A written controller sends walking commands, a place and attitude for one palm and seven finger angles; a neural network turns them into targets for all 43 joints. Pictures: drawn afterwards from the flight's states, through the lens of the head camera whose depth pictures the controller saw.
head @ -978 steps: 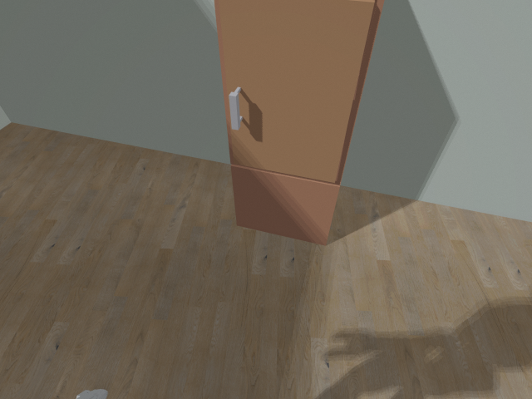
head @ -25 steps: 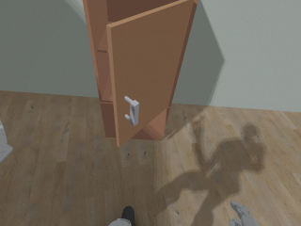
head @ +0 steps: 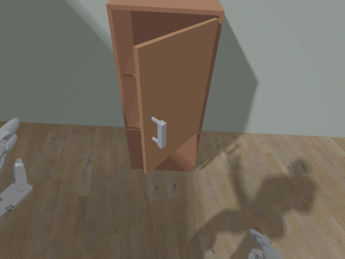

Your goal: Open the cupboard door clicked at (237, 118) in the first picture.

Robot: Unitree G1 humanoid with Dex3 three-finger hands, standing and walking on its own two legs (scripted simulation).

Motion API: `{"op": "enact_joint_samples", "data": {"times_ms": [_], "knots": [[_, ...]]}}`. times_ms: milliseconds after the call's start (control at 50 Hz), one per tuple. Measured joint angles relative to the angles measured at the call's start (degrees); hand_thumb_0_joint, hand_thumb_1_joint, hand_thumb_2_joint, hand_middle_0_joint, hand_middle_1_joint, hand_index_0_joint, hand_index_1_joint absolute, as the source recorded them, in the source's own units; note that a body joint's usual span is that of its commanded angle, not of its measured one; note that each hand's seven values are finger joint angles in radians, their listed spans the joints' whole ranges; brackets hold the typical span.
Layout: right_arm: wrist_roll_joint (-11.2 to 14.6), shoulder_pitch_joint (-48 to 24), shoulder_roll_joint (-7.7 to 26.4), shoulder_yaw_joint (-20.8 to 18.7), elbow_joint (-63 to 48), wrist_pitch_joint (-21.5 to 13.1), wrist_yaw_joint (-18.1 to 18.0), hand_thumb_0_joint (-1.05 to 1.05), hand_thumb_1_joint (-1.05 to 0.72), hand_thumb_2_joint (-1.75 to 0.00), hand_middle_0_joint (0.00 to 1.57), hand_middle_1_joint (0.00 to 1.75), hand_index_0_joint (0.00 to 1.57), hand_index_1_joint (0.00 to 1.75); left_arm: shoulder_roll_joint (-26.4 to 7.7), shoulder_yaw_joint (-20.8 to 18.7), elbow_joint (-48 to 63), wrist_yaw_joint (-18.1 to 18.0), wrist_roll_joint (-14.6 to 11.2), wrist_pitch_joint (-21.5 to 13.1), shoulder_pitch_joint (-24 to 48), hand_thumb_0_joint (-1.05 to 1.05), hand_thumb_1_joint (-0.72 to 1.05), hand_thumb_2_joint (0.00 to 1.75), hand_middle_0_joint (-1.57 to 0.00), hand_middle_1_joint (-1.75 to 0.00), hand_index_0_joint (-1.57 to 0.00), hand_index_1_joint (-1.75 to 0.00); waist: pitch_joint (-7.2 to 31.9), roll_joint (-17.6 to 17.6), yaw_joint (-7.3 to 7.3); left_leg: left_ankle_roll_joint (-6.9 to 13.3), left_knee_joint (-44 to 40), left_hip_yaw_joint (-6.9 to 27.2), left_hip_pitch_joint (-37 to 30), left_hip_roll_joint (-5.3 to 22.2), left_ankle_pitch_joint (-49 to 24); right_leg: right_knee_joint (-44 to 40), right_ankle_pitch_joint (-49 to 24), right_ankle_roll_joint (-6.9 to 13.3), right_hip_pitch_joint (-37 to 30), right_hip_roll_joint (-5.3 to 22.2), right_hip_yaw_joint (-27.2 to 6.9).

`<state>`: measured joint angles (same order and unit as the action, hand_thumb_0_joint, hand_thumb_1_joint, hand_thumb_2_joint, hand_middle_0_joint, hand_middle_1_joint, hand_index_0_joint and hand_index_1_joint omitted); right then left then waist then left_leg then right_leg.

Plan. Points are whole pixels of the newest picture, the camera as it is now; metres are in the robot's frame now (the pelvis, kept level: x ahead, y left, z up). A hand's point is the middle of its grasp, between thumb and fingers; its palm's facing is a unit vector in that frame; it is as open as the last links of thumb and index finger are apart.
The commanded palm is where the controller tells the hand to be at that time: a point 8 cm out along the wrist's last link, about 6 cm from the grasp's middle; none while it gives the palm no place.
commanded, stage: stop stepping back and stand still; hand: left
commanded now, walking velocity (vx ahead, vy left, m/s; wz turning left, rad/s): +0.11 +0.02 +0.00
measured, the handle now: (157, 132) +0.58 +0.10 -0.08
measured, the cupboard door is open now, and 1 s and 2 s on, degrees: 49 49 49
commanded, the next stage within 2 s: let the arm hang, fingers relaxed in 0.28 s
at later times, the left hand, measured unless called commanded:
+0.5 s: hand (55, 219) +0.20 +0.28 +0.00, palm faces +0.18 -0.87 -0.47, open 7.4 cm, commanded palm none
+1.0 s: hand out of the picture -0.08 +0.19 -0.17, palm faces +0.06 -0.97 -0.23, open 7.3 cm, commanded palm none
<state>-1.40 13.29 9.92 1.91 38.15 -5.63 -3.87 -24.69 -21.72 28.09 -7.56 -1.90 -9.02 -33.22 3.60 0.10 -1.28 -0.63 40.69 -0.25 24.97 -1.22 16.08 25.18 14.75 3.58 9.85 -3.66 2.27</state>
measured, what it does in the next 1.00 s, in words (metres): steps on the spot: left foot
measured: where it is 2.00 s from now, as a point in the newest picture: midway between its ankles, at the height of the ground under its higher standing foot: outside the picture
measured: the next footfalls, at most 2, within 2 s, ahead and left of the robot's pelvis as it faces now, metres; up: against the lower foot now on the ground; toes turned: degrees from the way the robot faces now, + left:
left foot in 0.08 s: +0.08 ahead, +0.12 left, +0.00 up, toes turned +3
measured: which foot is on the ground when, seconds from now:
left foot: up 0.00-0.06, down 0.08-1.00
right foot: down 0.00-1.00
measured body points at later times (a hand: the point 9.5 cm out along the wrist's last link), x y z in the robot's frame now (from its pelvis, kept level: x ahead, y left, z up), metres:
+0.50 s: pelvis -0.01 +0.02 -0.01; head -0.01 +0.00 +0.44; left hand +0.18 +0.32 +0.03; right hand +0.15 -0.22 -0.13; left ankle +0.04 +0.12 -0.74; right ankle -0.02 -0.09 -0.74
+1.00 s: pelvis -0.01 +0.01 +0.00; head +0.01 +0.00 +0.45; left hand -0.08 +0.25 -0.15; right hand -0.02 -0.22 -0.16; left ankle +0.04 +0.12 -0.74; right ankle -0.02 -0.09 -0.74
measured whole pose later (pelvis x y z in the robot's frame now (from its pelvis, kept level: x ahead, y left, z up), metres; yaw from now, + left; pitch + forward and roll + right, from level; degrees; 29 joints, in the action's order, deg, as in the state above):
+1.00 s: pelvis -0.01 +0.01 +0.00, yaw +3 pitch -2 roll +0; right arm -1.0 16.3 9.8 0.2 65.6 1.5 -1.4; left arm -11.3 0.3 -67.4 -0.9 0.7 0.9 -19.8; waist -3.7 -1.4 -0.5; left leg 1.0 23.8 -0.3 14.0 -0.4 8.3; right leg 23.4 14.0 2.1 8.0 -1.1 4.4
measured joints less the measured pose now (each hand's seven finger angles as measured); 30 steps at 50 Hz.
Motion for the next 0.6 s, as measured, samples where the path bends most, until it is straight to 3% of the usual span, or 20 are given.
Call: {"op": "enact_joint_samples", "data": {"times_ms": [80, 140, 240, 380, 420, 480, 540, 600], "knots": [[0.94, 3.36, 3.01, -1.29, 1.64, -0.13, -0.90, 0.01, -0.90, -0.90, 0.21, 0.30, 0.20, 0.30, 2.44, 0.37, -4.19, -0.87, 0.44, -0.36, 3.53, 0.01, 0.88, 0.90, -0.22, -0.30, -0.21, -0.30, 1.37, -0.87, 0.97, 1.55, -7.40, 0.13, -7.17, 2.87, -0.70, 2.75, 2.81, -1.14, 0.00, 0.35, 1.70], [1.22, 3.43, 3.71, -2.05, 2.67, -0.44, -1.32, 0.01, -0.90, -0.90, 0.20, 0.30, 0.20, 0.30, 3.73, -0.25, -5.22, -1.04, 0.30, -0.64, 4.75, 0.01, 0.88, 0.90, -0.21, -0.30, -0.21, -0.30, -0.31, 0.67, 1.11, 2.17, -8.72, -1.10, -8.83, 1.61, -2.09, 4.30, 3.70, -2.03, -0.35, 2.05, 1.10], [0.94, 2.92, 2.53, -1.76, 0.53, -2.67, -1.12, 0.01, -0.90, -0.90, 0.20, 0.30, 0.20, 0.30, 1.95, -1.97, -3.22, -0.92, 0.58, -1.96, 3.07, 0.02, 0.89, 0.90, -0.21, -0.30, -0.21, -0.30, -2.27, 1.85, 2.07, 2.47, -11.52, -2.53, -9.39, 0.87, -3.27, 3.88, 3.01, -2.58, 0.56, 2.91, -0.22], [1.07, 1.08, 0.78, -0.78, -0.71, -3.00, 0.17, 0.01, -0.90, -0.90, 0.20, 0.30, 0.20, 0.30, 0.77, -1.64, -1.99, -0.35, -0.06, -3.61, -0.04, 0.01, 0.89, 0.90, -0.21, -0.30, -0.21, -0.30, -3.03, -0.01, 2.66, 2.04, -12.57, -2.20, -8.41, 1.80, -4.20, 0.31, 0.77, -2.25, 0.42, 1.89, -0.01], [1.21, -0.05, 2.18, -1.64, 2.05, -3.79, 2.34, 0.01, -0.90, -0.90, 0.20, 0.30, 0.20, 0.30, 0.50, 2.48, -10.02, 2.05, 1.90, -3.22, 4.22, 0.01, 0.89, 0.90, -0.21, -0.30, -0.21, -0.30, -2.21, -1.71, 1.67, 2.18, -10.75, -1.68, -6.37, 1.55, -3.87, 1.96, 1.22, -2.35, 2.13, 2.14, 0.55], [0.72, -3.16, 5.23, -2.07, 7.39, 0.01, 3.94, 0.01, -0.90, -0.90, 0.20, 0.30, 0.20, 0.30, 3.43, 11.00, -31.44, 5.58, 3.39, 3.98, 13.73, 0.00, 0.89, 0.90, -0.20, -0.30, -0.20, -0.30, -1.28, -4.36, 0.48, 2.88, -8.50, -1.48, -4.64, 0.51, -3.18, 5.89, 3.08, -2.73, 4.38, 3.25, 0.91], [0.15, -5.16, 6.14, -1.73, 11.01, 3.06, 4.37, 0.01, -0.90, -0.90, 0.20, 0.30, 0.20, 0.30, 7.42, 16.71, -52.18, 7.19, 3.98, 9.47, 18.93, 0.00, 0.90, 0.90, -0.20, -0.29, -0.20, -0.30, -1.83, -4.48, 0.98, 3.17, -8.19, -1.58, -4.85, -0.16, -3.25, 7.77, 3.93, -2.91, 4.82, 3.99, 0.90], [-0.23, -5.37, 5.45, -1.42, 13.30, 4.71, 4.46, 0.01, -0.90, -0.90, 0.20, 0.30, 0.20, 0.30, 10.92, 20.71, -67.03, 7.83, 3.89, 11.64, 19.73, 0.01, 0.90, 0.90, -0.20, -0.29, -0.20, -0.30, -3.47, -2.43, 1.88, 2.86, -9.61, -1.68, -6.21, -0.27, -4.06, 7.37, 3.66, -2.63, 3.98, 4.09, 0.78]]}}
